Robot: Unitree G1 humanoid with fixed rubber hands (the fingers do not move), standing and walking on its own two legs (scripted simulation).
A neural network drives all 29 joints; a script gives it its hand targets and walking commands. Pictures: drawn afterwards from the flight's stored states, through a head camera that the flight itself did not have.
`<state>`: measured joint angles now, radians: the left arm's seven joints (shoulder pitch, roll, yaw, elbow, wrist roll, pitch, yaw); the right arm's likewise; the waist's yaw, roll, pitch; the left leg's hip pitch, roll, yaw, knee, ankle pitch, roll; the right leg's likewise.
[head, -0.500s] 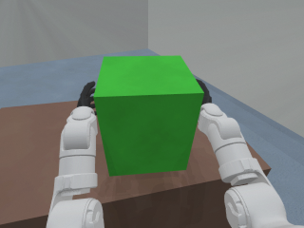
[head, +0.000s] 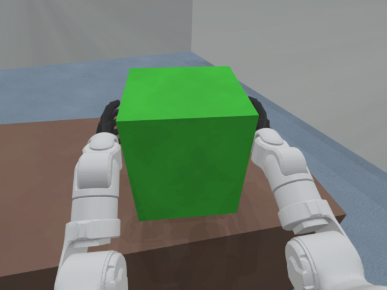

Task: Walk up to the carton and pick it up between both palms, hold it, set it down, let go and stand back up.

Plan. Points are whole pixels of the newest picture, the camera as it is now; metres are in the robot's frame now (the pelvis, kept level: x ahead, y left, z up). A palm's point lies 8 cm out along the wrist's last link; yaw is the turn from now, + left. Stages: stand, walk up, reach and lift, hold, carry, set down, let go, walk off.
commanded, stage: hold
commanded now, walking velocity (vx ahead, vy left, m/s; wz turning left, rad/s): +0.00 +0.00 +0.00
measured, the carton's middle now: (184, 142) +0.39 +0.01 +0.18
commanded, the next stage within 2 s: none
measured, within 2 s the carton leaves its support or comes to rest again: neither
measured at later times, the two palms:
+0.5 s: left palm (105, 138) +0.36 +0.17 +0.21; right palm (259, 134) +0.36 -0.13 +0.22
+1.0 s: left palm (109, 135) +0.36 +0.16 +0.22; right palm (264, 133) +0.36 -0.14 +0.22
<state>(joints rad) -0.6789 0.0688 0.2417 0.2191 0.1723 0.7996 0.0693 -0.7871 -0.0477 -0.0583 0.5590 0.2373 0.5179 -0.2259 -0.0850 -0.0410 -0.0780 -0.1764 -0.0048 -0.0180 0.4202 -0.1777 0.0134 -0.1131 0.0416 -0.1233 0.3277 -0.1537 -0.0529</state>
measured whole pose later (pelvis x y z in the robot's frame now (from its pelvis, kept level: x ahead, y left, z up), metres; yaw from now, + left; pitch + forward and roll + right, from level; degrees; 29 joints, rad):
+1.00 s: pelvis -0.01 +0.01 +0.00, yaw -2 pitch -5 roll -1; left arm -0.72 0.04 0.27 0.31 0.20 0.78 0.07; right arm -0.83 -0.05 -0.10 0.67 0.20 0.50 -0.19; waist -0.07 -0.02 -0.10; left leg -0.14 -0.01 0.01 0.38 -0.15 0.03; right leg -0.10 0.03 -0.09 0.33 -0.14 -0.05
